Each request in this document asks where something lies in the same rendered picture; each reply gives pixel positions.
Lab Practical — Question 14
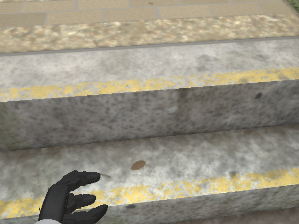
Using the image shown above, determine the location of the left robot hand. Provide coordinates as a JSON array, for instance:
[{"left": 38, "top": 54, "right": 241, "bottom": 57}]
[{"left": 38, "top": 170, "right": 108, "bottom": 224}]

